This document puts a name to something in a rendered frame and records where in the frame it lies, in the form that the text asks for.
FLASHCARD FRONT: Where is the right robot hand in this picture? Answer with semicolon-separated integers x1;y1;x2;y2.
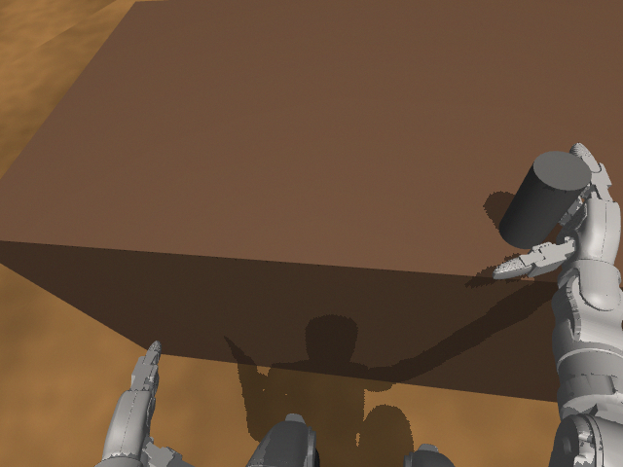
493;143;621;279

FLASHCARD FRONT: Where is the left robot hand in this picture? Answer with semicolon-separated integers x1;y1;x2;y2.
101;341;195;467

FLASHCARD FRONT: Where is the can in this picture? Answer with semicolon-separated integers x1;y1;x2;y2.
498;151;592;249

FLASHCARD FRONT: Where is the right robot arm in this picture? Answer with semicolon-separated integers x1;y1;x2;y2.
548;259;623;467

